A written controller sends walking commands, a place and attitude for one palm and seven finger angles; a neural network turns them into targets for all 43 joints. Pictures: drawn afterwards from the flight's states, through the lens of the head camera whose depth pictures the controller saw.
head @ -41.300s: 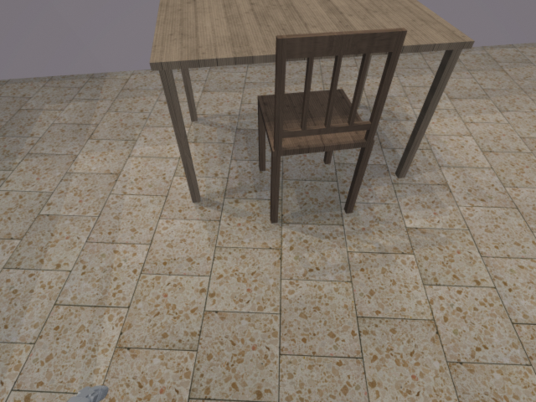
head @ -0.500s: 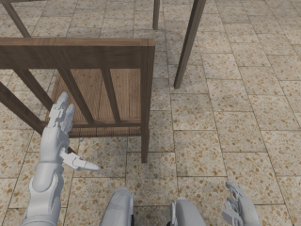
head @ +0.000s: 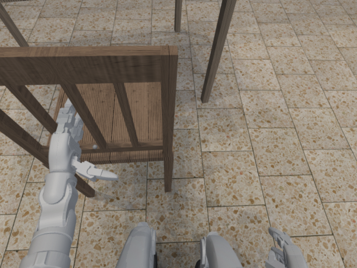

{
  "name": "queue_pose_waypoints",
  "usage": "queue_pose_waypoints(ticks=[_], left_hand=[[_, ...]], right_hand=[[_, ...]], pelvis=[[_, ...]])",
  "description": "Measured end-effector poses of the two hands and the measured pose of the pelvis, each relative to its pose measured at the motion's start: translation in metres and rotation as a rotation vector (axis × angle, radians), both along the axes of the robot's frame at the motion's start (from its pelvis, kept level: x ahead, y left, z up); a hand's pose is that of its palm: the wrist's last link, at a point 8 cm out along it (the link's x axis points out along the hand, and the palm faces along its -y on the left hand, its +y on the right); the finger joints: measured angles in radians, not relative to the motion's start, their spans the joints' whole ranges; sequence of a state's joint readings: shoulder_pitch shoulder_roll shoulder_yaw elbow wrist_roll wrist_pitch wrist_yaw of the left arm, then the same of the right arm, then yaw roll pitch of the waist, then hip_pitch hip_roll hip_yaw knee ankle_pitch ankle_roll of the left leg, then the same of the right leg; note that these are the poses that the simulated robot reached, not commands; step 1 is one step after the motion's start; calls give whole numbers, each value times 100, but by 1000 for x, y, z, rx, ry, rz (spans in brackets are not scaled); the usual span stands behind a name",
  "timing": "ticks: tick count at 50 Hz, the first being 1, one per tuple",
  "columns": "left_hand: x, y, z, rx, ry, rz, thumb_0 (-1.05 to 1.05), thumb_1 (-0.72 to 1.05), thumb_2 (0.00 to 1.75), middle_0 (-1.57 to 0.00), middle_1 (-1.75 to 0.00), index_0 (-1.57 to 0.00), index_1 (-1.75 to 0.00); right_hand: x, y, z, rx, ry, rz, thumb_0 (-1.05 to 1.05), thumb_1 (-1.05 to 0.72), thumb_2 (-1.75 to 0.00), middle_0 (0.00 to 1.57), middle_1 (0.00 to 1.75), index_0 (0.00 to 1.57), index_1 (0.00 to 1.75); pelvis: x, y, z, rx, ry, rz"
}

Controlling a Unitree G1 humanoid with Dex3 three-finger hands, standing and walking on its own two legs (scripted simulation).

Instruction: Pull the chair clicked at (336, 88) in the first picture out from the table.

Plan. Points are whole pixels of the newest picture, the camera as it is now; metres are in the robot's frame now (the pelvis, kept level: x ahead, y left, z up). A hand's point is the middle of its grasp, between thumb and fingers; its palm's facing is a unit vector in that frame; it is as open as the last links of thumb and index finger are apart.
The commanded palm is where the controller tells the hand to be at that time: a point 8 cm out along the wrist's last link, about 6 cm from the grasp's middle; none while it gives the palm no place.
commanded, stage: push the fingers through the gap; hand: left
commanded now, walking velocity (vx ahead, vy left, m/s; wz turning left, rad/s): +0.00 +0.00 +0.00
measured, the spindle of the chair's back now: (88, 120) +0.43 +0.23 +0.02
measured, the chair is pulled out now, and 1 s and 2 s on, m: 0.27 0.27 0.28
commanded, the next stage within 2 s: hook a spindle and tug to test in 0.80 s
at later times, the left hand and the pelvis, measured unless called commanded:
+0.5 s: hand (96, 126) +0.41 +0.20 +0.02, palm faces +0.10 -0.99 -0.03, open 16.9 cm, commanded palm +0.38 +0.25 +0.03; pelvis +0.00 +0.00 +0.00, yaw -1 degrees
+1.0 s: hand (97, 128) +0.41 +0.20 +0.02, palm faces +0.10 -0.99 -0.03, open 16.9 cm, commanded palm +0.38 +0.24 +0.03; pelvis +0.00 +0.00 +0.00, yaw -1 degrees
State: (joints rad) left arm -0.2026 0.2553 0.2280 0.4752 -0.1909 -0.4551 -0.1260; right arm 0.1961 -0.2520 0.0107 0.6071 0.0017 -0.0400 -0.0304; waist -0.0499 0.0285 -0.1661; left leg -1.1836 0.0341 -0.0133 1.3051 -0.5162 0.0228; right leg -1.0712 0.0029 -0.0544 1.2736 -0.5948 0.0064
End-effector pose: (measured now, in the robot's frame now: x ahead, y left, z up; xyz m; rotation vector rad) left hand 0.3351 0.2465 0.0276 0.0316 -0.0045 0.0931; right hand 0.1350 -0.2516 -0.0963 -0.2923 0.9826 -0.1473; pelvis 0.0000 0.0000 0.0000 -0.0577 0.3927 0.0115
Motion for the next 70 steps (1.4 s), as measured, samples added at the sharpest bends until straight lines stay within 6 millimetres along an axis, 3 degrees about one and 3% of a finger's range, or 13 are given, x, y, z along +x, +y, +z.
queue_pose_waypoints(ticks=[24, 34, 49, 55, 63, 70], left_hand=[[51, 7, -2, -1, 7, 8, -1, -50, 30, -6, -8, -6, -8], [48, 8, -4, -2, 15, 15, -1, -50, 30, -6, -8, -6, -8], [46, 5, -5, -6, 12, 9, -1, -50, 30, -6, -10, -6, -9], [48, 5, -4, -3, 8, 12, -1, -50, 30, -11, -25, -11, -25], [49, 0, -3, -2, 9, 5, -1, -49, 30, -23, -62, -23, -61], [47, 0, -3, -4, 11, 18, -1, -33, 37, -35, -99, -34, -98]], right_hand=[[-33, -6, -7, -7, 128, -55, 1, -91, -90, 20, 30, 20, 30], [-38, -4, -5, 4, 149, -71, 1, -91, -90, 20, 30, 20, 30], [-25, -2, -3, -3, 120, -48, 1, -91, -90, 20, 30, 20, 30], [-24, -2, -4, -2, 117, -44, 1, -91, -90, 20, 30, 20, 30], [-28, -2, -5, 6, 133, -54, 1, -91, -90, 20, 30, 20, 30], [-32, -3, -5, 10, 140, -61, 1, -91, -90, 20, 30, 20, 30]], pelvis=[[3, 2, 0, -3, 28, -10], [6, 3, 3, -2, 28, -15], [4, 3, 2, -5, 24, -8], [3, 2, 1, -5, 26, -7], [4, 2, 2, -4, 26, -9], [5, 1, 3, -2, 24, -11]])
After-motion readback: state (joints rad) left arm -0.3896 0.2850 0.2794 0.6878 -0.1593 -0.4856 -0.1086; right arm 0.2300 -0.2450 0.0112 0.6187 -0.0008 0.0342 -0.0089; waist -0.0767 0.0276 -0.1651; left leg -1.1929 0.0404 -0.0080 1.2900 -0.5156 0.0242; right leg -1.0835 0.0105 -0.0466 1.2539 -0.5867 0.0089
